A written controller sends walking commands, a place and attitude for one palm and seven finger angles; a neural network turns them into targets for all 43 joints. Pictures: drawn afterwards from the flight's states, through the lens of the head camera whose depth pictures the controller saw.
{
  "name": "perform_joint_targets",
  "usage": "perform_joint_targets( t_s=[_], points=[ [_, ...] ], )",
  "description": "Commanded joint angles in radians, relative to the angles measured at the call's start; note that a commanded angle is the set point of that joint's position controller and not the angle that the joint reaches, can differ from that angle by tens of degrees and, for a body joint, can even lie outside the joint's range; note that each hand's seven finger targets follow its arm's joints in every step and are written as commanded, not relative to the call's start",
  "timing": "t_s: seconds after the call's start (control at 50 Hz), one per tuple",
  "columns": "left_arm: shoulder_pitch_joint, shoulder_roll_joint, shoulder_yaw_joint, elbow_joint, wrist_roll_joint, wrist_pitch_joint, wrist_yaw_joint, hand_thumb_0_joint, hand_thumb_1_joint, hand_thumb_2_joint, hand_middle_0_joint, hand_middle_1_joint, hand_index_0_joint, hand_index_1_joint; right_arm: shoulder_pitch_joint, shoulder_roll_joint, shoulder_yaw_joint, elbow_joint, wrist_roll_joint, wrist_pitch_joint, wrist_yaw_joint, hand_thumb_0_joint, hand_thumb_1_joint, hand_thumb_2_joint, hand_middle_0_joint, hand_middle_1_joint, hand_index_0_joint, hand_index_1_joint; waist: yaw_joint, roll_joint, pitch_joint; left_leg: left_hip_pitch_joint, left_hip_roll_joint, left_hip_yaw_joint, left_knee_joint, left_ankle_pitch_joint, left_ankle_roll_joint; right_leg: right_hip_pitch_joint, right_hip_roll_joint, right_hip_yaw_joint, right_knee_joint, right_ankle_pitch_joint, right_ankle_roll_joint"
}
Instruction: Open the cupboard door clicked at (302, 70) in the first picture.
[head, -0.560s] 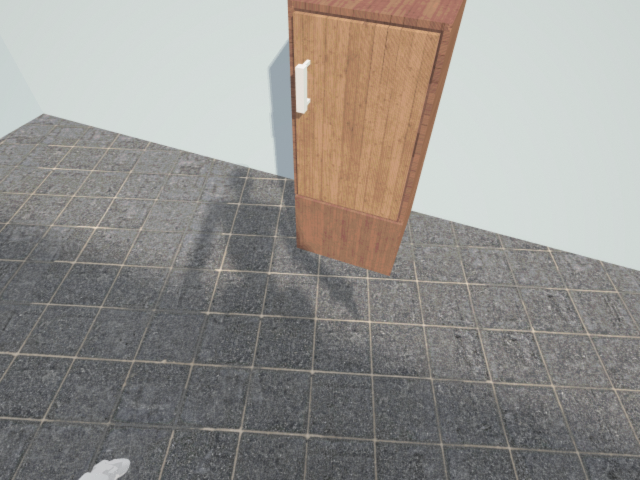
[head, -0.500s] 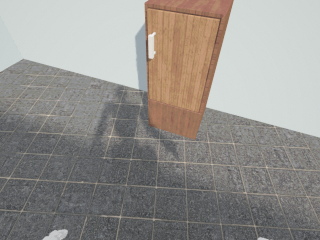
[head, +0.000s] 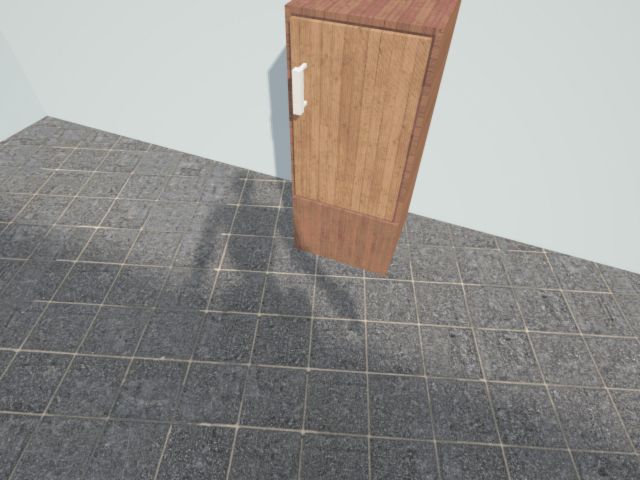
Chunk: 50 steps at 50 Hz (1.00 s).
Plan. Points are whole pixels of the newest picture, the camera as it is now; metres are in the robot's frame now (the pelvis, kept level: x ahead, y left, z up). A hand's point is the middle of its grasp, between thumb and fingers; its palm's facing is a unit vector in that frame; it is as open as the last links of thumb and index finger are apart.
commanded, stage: stand and wait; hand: left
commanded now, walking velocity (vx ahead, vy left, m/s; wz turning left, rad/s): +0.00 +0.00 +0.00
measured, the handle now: (301, 88) +1.09 +0.12 -0.03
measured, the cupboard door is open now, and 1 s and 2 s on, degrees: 0 0 0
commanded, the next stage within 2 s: look at it before walking up in 0.26 s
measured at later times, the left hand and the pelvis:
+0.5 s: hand out of the picture +0.07 +0.24 -0.16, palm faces -0.03 -0.95 -0.32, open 7.4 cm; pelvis -0.01 +0.00 +0.00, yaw +0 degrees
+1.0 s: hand out of the picture +0.07 +0.24 -0.15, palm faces -0.03 -0.94 -0.33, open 7.4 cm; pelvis +0.00 +0.00 +0.00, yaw +0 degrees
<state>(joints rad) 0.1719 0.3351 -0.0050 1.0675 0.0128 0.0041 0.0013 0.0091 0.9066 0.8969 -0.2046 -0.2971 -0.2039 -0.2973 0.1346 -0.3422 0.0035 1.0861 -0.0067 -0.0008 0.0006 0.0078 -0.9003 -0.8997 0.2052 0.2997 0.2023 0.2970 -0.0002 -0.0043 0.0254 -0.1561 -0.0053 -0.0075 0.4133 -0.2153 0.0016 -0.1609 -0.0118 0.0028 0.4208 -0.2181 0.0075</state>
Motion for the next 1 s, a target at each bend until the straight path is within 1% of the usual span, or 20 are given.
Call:
perform_joint_targets(
  t_s=[0.0, 0.02, 0.08, 0.12, 0.16, 0.28, 0.36, 0.38, 0.42, 0.5, 0.56, 0.62, 0.68, 0.72, 0.74, 0.8, 0.86, 0.94, 0.96, 0.98],
  points=[
    [-0.058, 0.205, 0.039, -0.058, -0.002, -0.030, 0.010, 0.000, 0.900, 0.900, -0.200, -0.300, -0.200, -0.300, -0.063, -0.194, -0.040, -0.058, -0.003, -0.030, -0.010, 0.000, -0.900, -0.900, 0.200, 0.300, 0.200, 0.300, 0.001, -0.005, -0.030, -0.017, 0.108, -0.091, -0.089, 0.060, 0.028, -0.005, -0.111, 0.107, -0.100, 0.041, -0.037],
    [-0.056, 0.207, 0.039, -0.059, -0.002, -0.030, 0.010, 0.000, 0.900, 0.900, -0.200, -0.300, -0.200, -0.300, -0.058, -0.197, -0.040, -0.057, -0.002, -0.030, -0.010, 0.000, -0.900, -0.900, 0.200, 0.300, 0.200, 0.300, 0.001, 0.002, -0.032, -0.019, 0.108, -0.092, -0.090, 0.055, 0.028, -0.004, -0.109, 0.106, -0.100, 0.029, -0.038],
    [-0.053, 0.206, 0.037, -0.051, -0.003, -0.029, 0.009, 0.000, 0.900, 0.900, -0.200, -0.300, -0.200, -0.300, -0.052, -0.196, -0.039, -0.047, -0.003, -0.029, -0.009, 0.000, -0.900, -0.900, 0.200, 0.300, 0.200, 0.300, 0.001, -0.003, -0.029, -0.018, 0.108, -0.095, -0.096, 0.034, 0.027, -0.013, -0.110, 0.112, -0.111, -0.004, -0.037],
    [-0.051, 0.206, 0.039, -0.049, -0.002, -0.031, 0.010, 0.000, 0.900, 0.900, -0.200, -0.300, -0.200, -0.300, -0.048, -0.195, -0.040, -0.044, -0.002, -0.029, -0.009, 0.000, -0.900, -0.900, 0.200, 0.300, 0.200, 0.300, 0.002, -0.015, -0.034, -0.014, 0.109, -0.094, -0.093, 0.043, 0.027, -0.013, -0.111, 0.116, -0.115, 0.000, -0.039],
    [-0.057, 0.207, 0.039, -0.048, -0.002, -0.031, 0.010, 0.000, 0.900, 0.900, -0.200, -0.300, -0.200, -0.300, -0.042, -0.195, -0.040, -0.038, -0.003, -0.030, -0.009, 0.000, -0.900, -0.900, 0.200, 0.300, 0.200, 0.300, -0.001, -0.012, -0.038, -0.015, 0.109, -0.094, -0.094, 0.049, 0.024, -0.009, -0.110, 0.115, -0.112, 0.006, -0.039],
    [-0.054, 0.205, 0.039, -0.045, -0.002, -0.031, 0.010, 0.000, 0.900, 0.900, -0.200, -0.300, -0.200, -0.300, -0.038, -0.191, -0.039, -0.031, -0.004, -0.029, -0.008, 0.000, -0.900, -0.900, 0.200, 0.300, 0.200, 0.300, 0.001, -0.010, -0.012, -0.029, 0.108, -0.095, -0.101, 0.027, 0.023, -0.026, -0.110, 0.122, -0.127, -0.028, -0.039],
    [-0.051, 0.204, 0.038, -0.045, -0.001, -0.031, 0.010, 0.000, 0.900, 0.900, -0.200, -0.300, -0.200, -0.300, -0.036, -0.188, -0.040, -0.029, -0.004, -0.029, -0.007, 0.000, -0.900, -0.900, 0.200, 0.300, 0.200, 0.300, 0.002, -0.003, -0.013, -0.030, 0.107, -0.095, -0.102, 0.021, 0.023, -0.028, -0.110, 0.124, -0.129, -0.036, -0.038],
    [-0.051, 0.205, 0.039, -0.045, -0.001, -0.032, 0.010, 0.000, 0.900, 0.900, -0.200, -0.300, -0.200, -0.300, -0.033, -0.188, -0.039, -0.029, -0.004, -0.029, -0.008, 0.000, -0.900, -0.900, 0.200, 0.300, 0.200, 0.300, 0.000, -0.013, -0.019, -0.026, 0.108, -0.094, -0.100, 0.028, 0.022, -0.027, -0.111, 0.125, -0.129, -0.033, -0.039],
    [-0.051, 0.202, 0.039, -0.048, -0.001, -0.032, 0.010, 0.000, 0.900, 0.900, -0.200, -0.300, -0.200, -0.300, -0.032, -0.190, -0.040, -0.031, -0.003, -0.031, -0.008, 0.000, -0.900, -0.900, 0.200, 0.300, 0.200, 0.300, 0.000, 0.005, -0.032, -0.018, 0.112, -0.096, -0.099, 0.044, 0.023, -0.021, -0.107, 0.118, -0.120, -0.006, -0.038],
    [-0.051, 0.199, 0.038, -0.045, -0.001, -0.033, 0.010, 0.000, 0.900, 0.900, -0.200, -0.300, -0.200, -0.300, -0.037, -0.190, -0.039, -0.030, -0.002, -0.034, -0.009, 0.000, -0.900, -0.900, 0.200, 0.300, 0.200, 0.300, 0.001, 0.001, -0.044, -0.009, 0.115, -0.096, -0.099, 0.079, 0.023, -0.006, -0.108, 0.110, -0.110, 0.049, -0.037],
    [-0.050, 0.200, 0.038, -0.044, -0.001, -0.033, 0.010, 0.000, 0.900, 0.900, -0.200, -0.300, -0.200, -0.300, -0.040, -0.190, -0.038, -0.029, -0.002, -0.033, -0.010, 0.000, -0.900, -0.900, 0.200, 0.300, 0.200, 0.300, 0.002, 0.009, -0.040, -0.009, 0.117, -0.095, -0.099, 0.088, 0.023, -0.003, -0.110, 0.108, -0.109, 0.064, -0.037],
    [-0.048, 0.200, 0.038, -0.044, 0.000, -0.034, 0.011, 0.000, 0.900, 0.900, -0.200, -0.300, -0.200, -0.300, -0.041, -0.192, -0.039, -0.032, -0.001, -0.033, -0.010, 0.000, -0.900, -0.900, 0.200, 0.300, 0.200, 0.300, 0.002, 0.002, -0.049, 0.001, 0.118, -0.096, -0.098, 0.100, 0.024, 0.002, -0.108, 0.107, -0.106, 0.080, -0.037],
    [-0.048, 0.198, 0.037, -0.041, -0.001, -0.033, 0.010, 0.000, 0.900, 0.900, -0.200, -0.300, -0.200, -0.300, -0.045, -0.192, -0.038, -0.031, -0.001, -0.034, -0.011, 0.000, -0.900, -0.900, 0.200, 0.300, 0.200, 0.300, 0.002, 0.015, -0.048, 0.007, 0.120, -0.096, -0.103, 0.107, 0.024, 0.006, -0.109, 0.105, -0.107, 0.091, -0.036],
    [-0.050, 0.201, 0.038, -0.041, 0.000, -0.033, 0.010, 0.000, 0.900, 0.900, -0.200, -0.300, -0.200, -0.300, -0.047, -0.193, -0.039, -0.032, 0.000, -0.033, -0.011, 0.000, -0.900, -0.900, 0.200, 0.300, 0.200, 0.300, 0.003, 0.010, -0.045, 0.005, 0.121, -0.097, -0.104, 0.104, 0.024, 0.005, -0.107, 0.102, -0.106, 0.089, -0.035],
    [-0.049, 0.200, 0.037, -0.039, 0.000, -0.032, 0.010, 0.000, 0.900, 0.900, -0.200, -0.300, -0.200, -0.300, -0.050, -0.193, -0.039, -0.032, -0.001, -0.034, -0.011, 0.000, -0.900, -0.900, 0.200, 0.300, 0.200, 0.300, 0.002, 0.020, -0.046, 0.010, 0.121, -0.095, -0.107, 0.107, 0.024, 0.005, -0.108, 0.103, -0.105, 0.095, -0.035],
    [-0.049, 0.200, 0.037, -0.037, 0.000, -0.032, 0.010, 0.000, 0.900, 0.900, -0.200, -0.300, -0.200, -0.300, -0.056, -0.192, -0.038, -0.031, -0.001, -0.033, -0.011, 0.000, -0.900, -0.900, 0.200, 0.300, 0.200, 0.300, 0.004, 0.014, -0.037, 0.008, 0.121, -0.094, -0.111, 0.101, 0.023, 0.005, -0.107, 0.101, -0.111, 0.091, -0.033],
    [-0.049, 0.202, 0.037, -0.038, 0.000, -0.033, 0.010, 0.000, 0.900, 0.900, -0.200, -0.300, -0.200, -0.300, -0.052, -0.197, -0.038, -0.032, 0.000, -0.034, -0.011, 0.000, -0.900, -0.900, 0.200, 0.300, 0.200, 0.300, 0.001, 0.000, -0.054, 0.023, 0.122, -0.094, -0.109, 0.123, 0.024, 0.012, -0.107, 0.100, -0.106, 0.115, -0.033],
    [-0.047, 0.200, 0.038, -0.037, 0.000, -0.033, 0.010, 0.000, 0.900, 0.900, -0.200, -0.300, -0.200, -0.300, -0.057, -0.195, -0.038, -0.034, 0.000, -0.035, -0.012, 0.000, -0.900, -0.900, 0.200, 0.300, 0.200, 0.300, 0.004, 0.011, -0.056, 0.029, 0.123, -0.091, -0.108, 0.144, 0.024, 0.020, -0.110, 0.098, -0.105, 0.139, -0.034],
    [-0.051, 0.204, 0.037, -0.037, 0.000, -0.033, 0.011, 0.000, 0.900, 0.900, -0.200, -0.300, -0.200, -0.300, -0.057, -0.195, -0.038, -0.032, 0.000, -0.035, -0.012, 0.000, -0.900, -0.900, 0.200, 0.300, 0.200, 0.300, 0.002, 0.004, -0.056, 0.028, 0.123, -0.091, -0.111, 0.143, 0.023, 0.022, -0.108, 0.098, -0.105, 0.138, -0.033],
    [-0.054, 0.206, 0.039, -0.040, 0.000, -0.032, 0.011, 0.000, 0.900, 0.900, -0.200, -0.300, -0.200, -0.300, -0.059, -0.199, -0.039, -0.037, 0.000, -0.033, -0.011, 0.000, -0.900, -0.900, 0.200, 0.300, 0.200, 0.300, 0.003, 0.012, -0.044, 0.013, 0.120, -0.097, -0.107, 0.145, 0.024, 0.022, -0.110, 0.089, -0.100, 0.133, -0.031]
  ],
)
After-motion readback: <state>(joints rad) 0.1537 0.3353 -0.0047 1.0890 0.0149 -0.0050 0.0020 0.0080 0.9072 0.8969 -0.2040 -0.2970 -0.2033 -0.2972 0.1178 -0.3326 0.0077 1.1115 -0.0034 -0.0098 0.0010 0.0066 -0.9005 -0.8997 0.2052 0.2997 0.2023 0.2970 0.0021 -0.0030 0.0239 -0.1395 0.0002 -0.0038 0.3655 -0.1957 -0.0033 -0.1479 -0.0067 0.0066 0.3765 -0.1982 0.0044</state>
